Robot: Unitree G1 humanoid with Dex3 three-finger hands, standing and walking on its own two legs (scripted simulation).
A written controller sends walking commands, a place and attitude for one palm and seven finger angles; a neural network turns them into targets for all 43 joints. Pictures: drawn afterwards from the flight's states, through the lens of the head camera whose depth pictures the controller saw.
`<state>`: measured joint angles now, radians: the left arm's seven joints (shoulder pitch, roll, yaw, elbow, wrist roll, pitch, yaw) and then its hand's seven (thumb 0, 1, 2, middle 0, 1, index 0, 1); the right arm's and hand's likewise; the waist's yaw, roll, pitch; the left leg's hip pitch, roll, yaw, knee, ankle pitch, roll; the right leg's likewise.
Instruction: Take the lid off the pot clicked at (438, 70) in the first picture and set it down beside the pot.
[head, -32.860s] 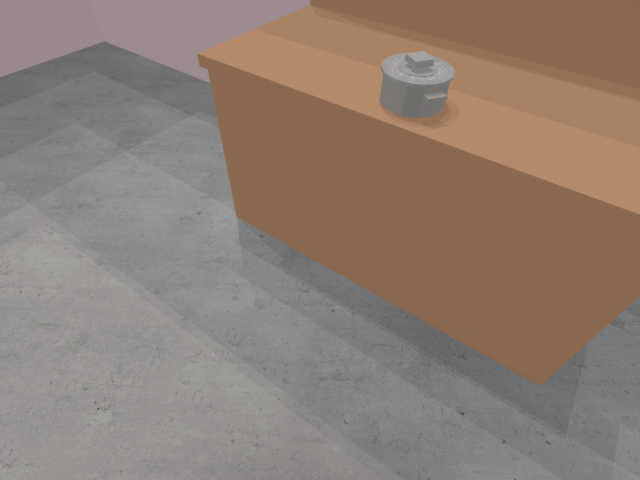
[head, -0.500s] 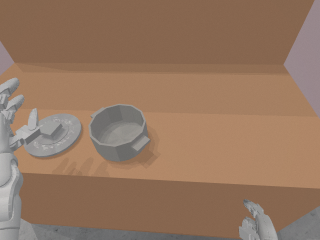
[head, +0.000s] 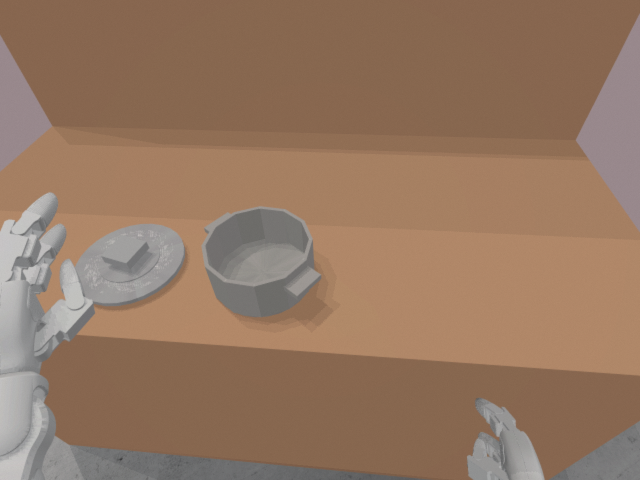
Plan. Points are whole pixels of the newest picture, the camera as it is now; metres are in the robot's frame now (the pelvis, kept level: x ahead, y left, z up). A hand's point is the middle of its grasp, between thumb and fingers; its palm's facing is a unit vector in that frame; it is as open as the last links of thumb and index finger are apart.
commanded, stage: draw the hand back to the body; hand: left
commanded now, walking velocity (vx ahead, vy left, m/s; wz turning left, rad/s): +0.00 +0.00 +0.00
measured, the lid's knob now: (125, 251) +0.44 +0.39 +0.00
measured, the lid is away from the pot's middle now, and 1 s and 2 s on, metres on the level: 0.24 0.24 0.24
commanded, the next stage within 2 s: step back with the hand held close in 0.42 s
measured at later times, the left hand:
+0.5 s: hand (70, 346) +0.18 +0.25 +0.16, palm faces +0.42 -0.83 -0.36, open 7.4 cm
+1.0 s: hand (56, 373) +0.16 +0.26 +0.15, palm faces +0.24 -0.84 -0.49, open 7.4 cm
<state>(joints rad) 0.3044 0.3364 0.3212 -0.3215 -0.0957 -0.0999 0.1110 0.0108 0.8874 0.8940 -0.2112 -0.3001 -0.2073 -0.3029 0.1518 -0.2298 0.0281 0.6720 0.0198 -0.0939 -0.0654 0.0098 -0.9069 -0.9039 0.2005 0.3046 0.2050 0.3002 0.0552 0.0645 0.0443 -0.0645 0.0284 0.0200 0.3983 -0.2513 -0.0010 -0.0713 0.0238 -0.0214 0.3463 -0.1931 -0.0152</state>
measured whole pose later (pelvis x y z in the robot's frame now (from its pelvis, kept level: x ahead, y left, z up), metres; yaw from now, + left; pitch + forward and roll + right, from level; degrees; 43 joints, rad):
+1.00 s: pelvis -0.04 +0.03 -0.01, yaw -1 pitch +1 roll -1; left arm 0.67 0.46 0.39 -0.70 -0.07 -0.15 0.12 0.01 0.89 0.89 -0.22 -0.30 -0.21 -0.30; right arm 0.20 -0.20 -0.02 0.55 0.03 0.02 -0.07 0.01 -0.91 -0.90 0.20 0.30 0.20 0.30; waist -0.01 -0.03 0.06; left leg -0.32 -0.01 0.05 0.59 -0.28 0.05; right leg -0.33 -0.02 0.01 0.53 -0.21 0.04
